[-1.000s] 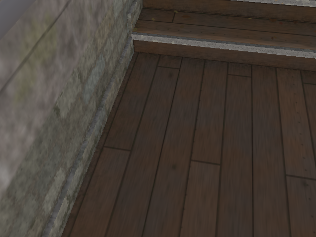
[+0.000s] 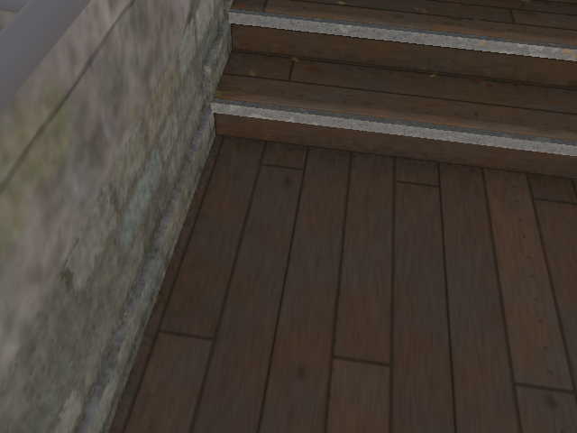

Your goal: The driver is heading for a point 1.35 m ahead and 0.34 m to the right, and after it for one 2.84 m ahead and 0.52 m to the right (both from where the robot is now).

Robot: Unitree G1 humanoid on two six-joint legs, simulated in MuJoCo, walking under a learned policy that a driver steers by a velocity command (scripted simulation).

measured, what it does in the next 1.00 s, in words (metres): walks ahead: right foot, then left foot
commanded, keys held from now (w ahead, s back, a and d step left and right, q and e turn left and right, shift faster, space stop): w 1.00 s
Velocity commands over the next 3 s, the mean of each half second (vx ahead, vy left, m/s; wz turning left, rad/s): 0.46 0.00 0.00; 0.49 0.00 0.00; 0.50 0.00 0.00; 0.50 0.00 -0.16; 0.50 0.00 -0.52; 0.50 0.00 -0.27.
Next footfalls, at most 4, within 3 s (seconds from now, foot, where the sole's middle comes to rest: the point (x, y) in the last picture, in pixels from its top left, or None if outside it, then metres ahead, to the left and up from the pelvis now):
0.44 right None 0.38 -0.17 -0.77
0.96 left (289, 383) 0.63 0.01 -0.77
1.46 right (378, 285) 0.93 -0.23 -0.77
1.98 left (315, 211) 1.20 -0.06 -0.77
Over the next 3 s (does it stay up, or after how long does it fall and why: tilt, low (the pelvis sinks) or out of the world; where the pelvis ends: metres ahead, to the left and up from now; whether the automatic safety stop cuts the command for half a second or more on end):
stays up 1.47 -0.32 0.08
